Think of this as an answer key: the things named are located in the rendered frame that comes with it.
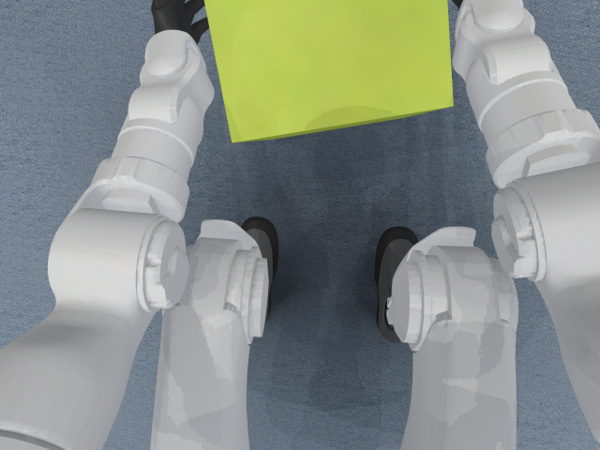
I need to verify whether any carton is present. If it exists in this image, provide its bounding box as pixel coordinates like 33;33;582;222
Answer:
204;0;454;143

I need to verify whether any robot left forearm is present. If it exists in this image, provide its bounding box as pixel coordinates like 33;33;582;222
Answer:
48;30;215;289

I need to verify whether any left robot thigh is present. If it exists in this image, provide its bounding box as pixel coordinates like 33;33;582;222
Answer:
150;237;269;450

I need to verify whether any robot left upper arm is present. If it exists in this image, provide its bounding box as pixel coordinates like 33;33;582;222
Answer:
0;208;189;450

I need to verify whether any robot right upper arm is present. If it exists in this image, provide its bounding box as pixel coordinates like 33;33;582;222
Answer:
491;161;600;450

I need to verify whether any robot left hand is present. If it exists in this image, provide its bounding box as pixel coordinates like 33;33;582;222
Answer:
151;0;209;45

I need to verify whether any left robot shin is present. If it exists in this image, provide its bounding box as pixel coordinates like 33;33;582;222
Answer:
161;219;263;317

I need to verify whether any robot right forearm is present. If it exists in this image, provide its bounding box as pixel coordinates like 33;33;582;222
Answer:
452;0;600;188

